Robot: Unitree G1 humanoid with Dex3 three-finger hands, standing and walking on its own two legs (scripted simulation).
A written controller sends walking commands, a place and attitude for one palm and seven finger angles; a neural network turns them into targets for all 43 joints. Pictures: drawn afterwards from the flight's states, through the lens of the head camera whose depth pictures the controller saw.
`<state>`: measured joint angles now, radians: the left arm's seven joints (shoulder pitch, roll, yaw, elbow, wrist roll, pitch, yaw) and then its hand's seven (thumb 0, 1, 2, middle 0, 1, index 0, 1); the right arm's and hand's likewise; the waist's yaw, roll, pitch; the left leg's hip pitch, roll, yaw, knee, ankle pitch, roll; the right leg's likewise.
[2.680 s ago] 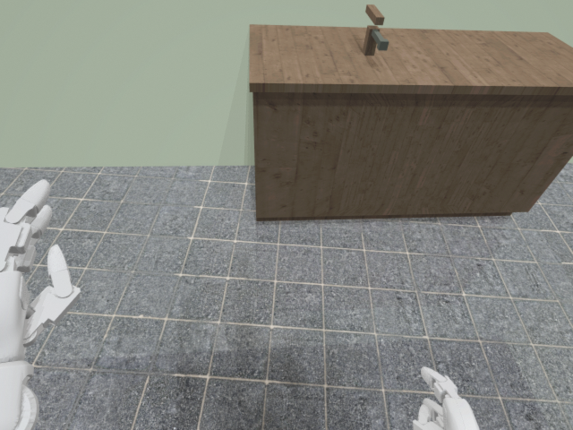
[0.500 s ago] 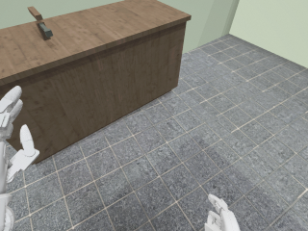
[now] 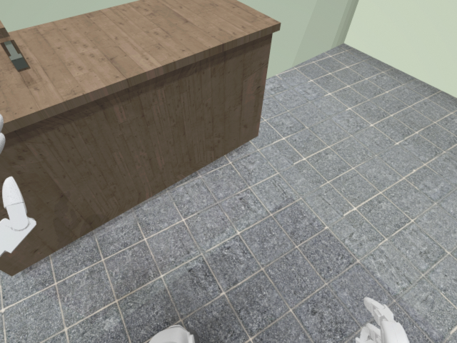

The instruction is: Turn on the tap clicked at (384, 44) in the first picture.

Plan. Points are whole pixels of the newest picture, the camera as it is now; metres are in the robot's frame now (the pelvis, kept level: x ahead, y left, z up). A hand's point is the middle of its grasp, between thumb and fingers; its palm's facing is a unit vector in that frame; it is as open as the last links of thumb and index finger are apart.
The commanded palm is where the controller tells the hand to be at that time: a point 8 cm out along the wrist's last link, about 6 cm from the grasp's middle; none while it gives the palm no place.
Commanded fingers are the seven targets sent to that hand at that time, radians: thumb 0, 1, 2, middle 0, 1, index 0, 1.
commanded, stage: walk to a spot facing it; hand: left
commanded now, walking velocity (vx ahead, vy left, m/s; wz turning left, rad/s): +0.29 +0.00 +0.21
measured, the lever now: (18, 61) +0.74 +0.61 +0.06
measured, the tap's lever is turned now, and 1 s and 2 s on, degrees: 0 0 0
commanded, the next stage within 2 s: turn to face it in 0.12 s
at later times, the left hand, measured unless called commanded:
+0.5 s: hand (84, 162) +0.31 +0.22 +0.18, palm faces +0.57 -0.71 -0.41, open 7.4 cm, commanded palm +0.25 +0.25 +0.19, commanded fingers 0.00 0.90 0.90 -0.20 -0.30 -0.20 -0.30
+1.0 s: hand (82, 183) +0.28 +0.21 +0.18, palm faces +0.61 -0.66 -0.44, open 7.4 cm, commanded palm +0.22 +0.24 +0.19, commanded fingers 0.00 0.90 0.90 -0.20 -0.30 -0.20 -0.30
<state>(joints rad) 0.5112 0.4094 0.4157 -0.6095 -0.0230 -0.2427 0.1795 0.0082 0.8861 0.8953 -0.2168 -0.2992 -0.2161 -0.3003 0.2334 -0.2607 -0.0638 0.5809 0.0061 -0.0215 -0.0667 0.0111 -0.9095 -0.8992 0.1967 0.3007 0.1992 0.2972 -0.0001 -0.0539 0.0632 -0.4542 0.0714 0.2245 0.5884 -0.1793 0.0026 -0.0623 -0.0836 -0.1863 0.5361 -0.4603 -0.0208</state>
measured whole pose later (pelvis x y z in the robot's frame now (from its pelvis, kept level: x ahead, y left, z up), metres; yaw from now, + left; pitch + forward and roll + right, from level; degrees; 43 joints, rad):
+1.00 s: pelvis +0.14 -0.07 +0.00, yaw +15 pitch -1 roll -1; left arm 0.50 0.37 0.36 -0.55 -0.04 -0.16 0.15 0.01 0.89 0.90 -0.21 -0.30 -0.21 -0.30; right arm 0.20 -0.15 0.03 0.58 0.01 -0.08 -0.02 0.01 -0.90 -0.90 0.20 0.30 0.21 0.30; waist 0.02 0.04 0.04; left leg -0.35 0.07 0.02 0.62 -0.25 -0.02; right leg -0.27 -0.01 -0.11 0.59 -0.32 0.03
